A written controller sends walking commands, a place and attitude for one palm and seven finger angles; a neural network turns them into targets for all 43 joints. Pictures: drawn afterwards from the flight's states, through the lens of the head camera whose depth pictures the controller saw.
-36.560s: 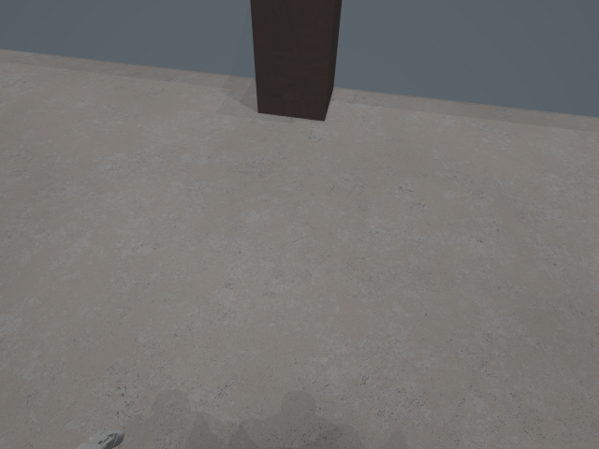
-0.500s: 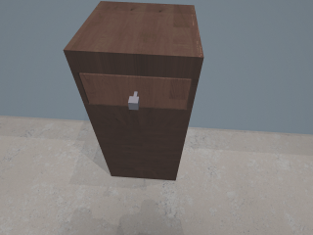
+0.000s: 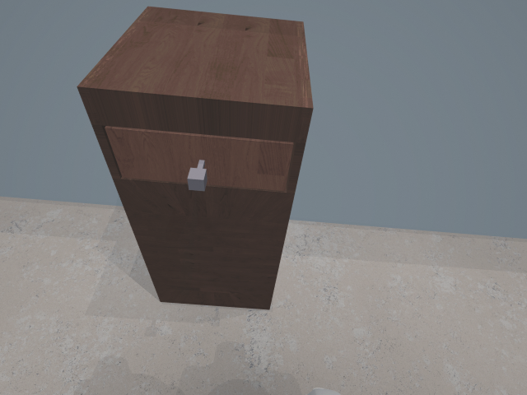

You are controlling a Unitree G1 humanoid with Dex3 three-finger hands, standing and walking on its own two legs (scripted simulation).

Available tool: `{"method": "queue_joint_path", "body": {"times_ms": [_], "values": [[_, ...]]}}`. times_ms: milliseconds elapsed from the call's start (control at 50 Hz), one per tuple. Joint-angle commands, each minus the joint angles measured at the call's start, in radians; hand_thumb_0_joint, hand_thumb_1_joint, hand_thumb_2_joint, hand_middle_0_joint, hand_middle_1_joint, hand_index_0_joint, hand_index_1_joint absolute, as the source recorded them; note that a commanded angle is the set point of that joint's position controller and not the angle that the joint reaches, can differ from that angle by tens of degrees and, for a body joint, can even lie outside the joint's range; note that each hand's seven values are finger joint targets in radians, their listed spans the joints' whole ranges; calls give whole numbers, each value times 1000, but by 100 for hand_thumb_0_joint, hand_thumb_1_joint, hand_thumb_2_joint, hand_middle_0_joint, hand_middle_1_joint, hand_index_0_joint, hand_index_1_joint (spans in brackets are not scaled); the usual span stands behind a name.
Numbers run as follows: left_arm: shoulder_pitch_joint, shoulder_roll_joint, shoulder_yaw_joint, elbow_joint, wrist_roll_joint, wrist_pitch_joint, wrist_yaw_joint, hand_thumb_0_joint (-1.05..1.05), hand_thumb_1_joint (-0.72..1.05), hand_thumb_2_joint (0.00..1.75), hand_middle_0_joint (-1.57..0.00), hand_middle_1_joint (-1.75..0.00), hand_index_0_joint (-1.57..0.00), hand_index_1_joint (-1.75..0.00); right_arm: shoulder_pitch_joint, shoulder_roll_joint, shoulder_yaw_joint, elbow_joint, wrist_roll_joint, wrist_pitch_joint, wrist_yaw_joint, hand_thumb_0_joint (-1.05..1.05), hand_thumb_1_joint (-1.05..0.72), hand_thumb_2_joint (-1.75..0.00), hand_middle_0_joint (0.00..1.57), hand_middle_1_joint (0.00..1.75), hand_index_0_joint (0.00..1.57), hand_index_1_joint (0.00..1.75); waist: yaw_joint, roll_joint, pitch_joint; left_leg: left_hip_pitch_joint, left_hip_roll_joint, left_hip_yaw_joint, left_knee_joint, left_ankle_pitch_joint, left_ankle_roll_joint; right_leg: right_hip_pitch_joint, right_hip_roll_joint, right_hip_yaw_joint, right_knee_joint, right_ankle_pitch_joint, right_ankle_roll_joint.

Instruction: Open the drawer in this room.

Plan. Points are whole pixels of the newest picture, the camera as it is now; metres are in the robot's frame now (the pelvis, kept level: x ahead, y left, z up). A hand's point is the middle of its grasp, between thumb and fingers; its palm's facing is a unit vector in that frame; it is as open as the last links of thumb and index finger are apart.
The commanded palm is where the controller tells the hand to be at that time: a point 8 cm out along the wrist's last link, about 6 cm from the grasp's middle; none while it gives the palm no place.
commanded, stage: come to a stop and stand still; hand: left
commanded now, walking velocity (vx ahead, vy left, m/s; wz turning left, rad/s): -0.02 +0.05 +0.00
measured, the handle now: (199, 173) +0.54 +0.16 -0.01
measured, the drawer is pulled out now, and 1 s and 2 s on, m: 0.00 0.00 0.00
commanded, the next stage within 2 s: look again from close up in 0.92 s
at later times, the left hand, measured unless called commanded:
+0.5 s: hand out of the picture +0.08 +0.13 -0.16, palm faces +0.10 -0.95 -0.28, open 7.3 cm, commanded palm none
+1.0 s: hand out of the picture +0.01 +0.11 -0.17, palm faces +0.06 -0.97 -0.22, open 7.3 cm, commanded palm none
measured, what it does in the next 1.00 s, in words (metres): steps on the spot: right foot, then left foot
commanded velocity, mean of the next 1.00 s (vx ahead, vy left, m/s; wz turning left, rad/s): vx -0.03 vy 0.09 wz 0.00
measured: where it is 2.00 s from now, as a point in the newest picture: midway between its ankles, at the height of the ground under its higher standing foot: outside the picture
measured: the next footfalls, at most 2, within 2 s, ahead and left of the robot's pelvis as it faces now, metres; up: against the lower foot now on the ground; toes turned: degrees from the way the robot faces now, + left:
right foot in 0.18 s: +0.05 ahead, -0.14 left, +0.00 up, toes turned -1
left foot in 0.58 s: +0.03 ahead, +0.09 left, +0.00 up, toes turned +2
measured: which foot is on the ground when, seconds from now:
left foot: down 0.00-0.18, up 0.20-0.56, down 0.58-1.00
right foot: up 0.00-0.16, down 0.18-1.00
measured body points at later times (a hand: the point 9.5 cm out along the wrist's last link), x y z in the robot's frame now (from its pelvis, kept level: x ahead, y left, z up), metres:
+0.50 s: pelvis +0.02 -0.07 -0.01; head +0.05 -0.11 +0.43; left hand +0.08 +0.18 -0.14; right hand +0.12 -0.30 -0.18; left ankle +0.04 +0.06 -0.72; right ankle +0.02 -0.17 -0.74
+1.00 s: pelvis +0.01 -0.07 -0.01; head +0.03 -0.09 +0.44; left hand +0.01 +0.16 -0.16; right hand +0.02 -0.29 -0.18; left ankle -0.01 +0.08 -0.75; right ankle +0.01 -0.14 -0.74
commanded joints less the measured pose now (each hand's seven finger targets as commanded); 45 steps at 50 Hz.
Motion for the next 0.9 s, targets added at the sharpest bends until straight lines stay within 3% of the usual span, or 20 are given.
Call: {"method": "queue_joint_path", "body": {"times_ms": [0,60,100,120,160,200,220,240,340,500,520,560,580,620,700,720,740,760,780,880], "values": [[49,30,-30,-80,0,-30,21,0,90,90,-20,-30,-20,-30,-40,-227,-40,-139,-19,-22,49,0,-90,-90,20,30,20,30,33,364,71,-156,152,-173,-187,-182,86,58,73,-155,-132,-104,-44],[-37,5,-38,-77,-10,-73,19,0,90,90,-20,-30,-20,-30,89,-204,-36,-115,-13,-14,46,0,-90,-90,20,30,20,30,-31,279,-7,-9,151,-169,-71,106,98,66,78,-174,-223,-156,-31],[-9,19,-35,-57,-27,-101,26,0,90,90,-20,-30,-20,-30,84,-175,-27,-111,-4,-10,44,0,-90,-90,20,30,20,30,0,213,-34,-24,112,-116,50,264,59,220,57,-146,-451,-34,-36],[30,56,-29,-34,-31,-111,32,0,90,90,-20,-30,-20,-30,75,-137,-18,-114,1,-11,45,0,-90,-90,20,30,20,30,19,151,-48,-76,64,-80,121,223,28,327,7,-67,-496,114,-53],[82,170,-18,-2,-29,-128,46,0,90,90,-20,-30,-20,-30,67,-60,0,-139,16,-1,41,0,-90,-90,20,30,20,30,25,-81,-50,-219,-28,-101,303,-284,-29,397,-279,218,-581,644,-173],[29,174,-24,-2,-15,-123,51,0,90,90,-20,-30,-20,-30,49,-50,-8,-141,17,18,40,0,-90,-90,20,30,20,30,9,-67,3,-221,-55,-127,391,-330,-29,349,-259,172,-549,859,-195],[29,177,-13,4,-18,-126,59,0,90,90,-20,-30,-20,-30,63,-71,-18,-145,20,35,38,0,-90,-90,20,30,20,30,11,-295,-26,-274,-47,-136,445,-345,-34,405,-259,199,-528,950,-198],[22,151,-16,4,-22,-125,67,0,90,90,-20,-30,-20,-30,45,-114,-27,-149,20,43,36,0,-90,-90,20,30,20,30,16,-373,-14,-320,-44,-165,486,-322,-38,438,-261,177,-521,1019,-196],[3,173,30,-40,-17,-93,81,0,90,90,-20,-30,-20,-30,-95,-115,-40,-188,15,57,43,0,-90,-90,20,30,20,30,55,-118,-1,-331,-73,-149,494,-241,-66,428,-304,161,-520,872,-233],[-112,178,35,-87,-16,-59,66,0,90,90,-20,-30,-20,-30,-31,-110,-47,-182,13,51,55,0,-90,-90,20,30,20,30,-16,-105,9,66,-111,-78,80,64,-42,110,-194,74,-513,184,-130],[-105,146,26,-94,-14,-52,66,0,90,90,-20,-30,-20,-30,3,-128,-47,-172,12,42,53,0,-90,-90,20,30,20,30,-25,-34,-8,132,-77,-103,13,93,-30,87,-138,37,-434,63,-105],[-61,54,6,-103,-27,-38,62,0,90,90,-20,-30,-20,-30,-10,-232,-62,-196,-3,33,46,0,-90,-90,20,30,20,30,-17,332,-9,60,208,-433,-135,237,132,28,36,-86,-161,-344,-26],[-63,59,3,-106,-29,-39,66,0,90,90,-20,-30,-20,-30,-39,-223,-56,-206,-5,38,43,0,-90,-90,20,30,20,30,-15,261,17,-20,223,-429,-153,203,192,54,30,-42,-64,-365,-40],[-61,57,-2,-80,-24,-38,59,0,90,90,-20,-30,-20,-30,-140,-183,-38,-219,-5,33,37,0,-90,-90,20,30,20,30,23,254,42,-127,175,-406,-172,110,188,107,14,-17,-25,-305,-51],[85,20,-24,-8,-21,-61,46,0,90,90,-20,-30,-20,-30,-202,-186,-27,-214,0,39,40,0,-90,-90,20,30,20,30,86,90,29,-210,69,-258,-68,-95,100,329,21,-48,-434,-80,-42],[83,52,-23,-5,-16,-74,48,0,90,90,-20,-30,-20,-30,-177,-156,-24,-206,7,41,41,0,-90,-90,20,30,20,30,72,-40,35,-200,-4,-210,21,-104,50,316,-24,74,-587,-92,-61],[53,105,-24,-14,-18,-85,50,0,90,90,-20,-30,-20,-30,-140,-124,-19,-204,17,44,41,0,-90,-90,20,30,20,30,33,-184,53,-211,-64,-156,126,-122,5,274,-175,289,-716,-139,-120],[14,148,-19,-31,-22,-87,50,0,90,90,-20,-30,-20,-30,-128,-128,-18,-198,12,45,46,0,-90,-90,20,30,20,30,23,-173,64,-171,-77,-155,182,-141,-10,198,-264,359,-791,-168,-178],[-21,148,-20,-38,-20,-88,49,0,90,90,-20,-30,-20,-30,-124,-128,-20,-177,9,45,51,0,-90,-90,20,30,20,30,15,-102,55,-117,-77,-168,224,-146,-12,160,-242,323,-795,-168,-196],[-38,87,-28,-12,-25,-98,53,0,90,90,-20,-30,-20,-30,-42,-97,-6,-90,17,35,43,0,-90,-90,20,30,20,30,-5,-137,66,-27,-67,-163,122,-47,-11,186,-137,154,-732,3,-161]]}}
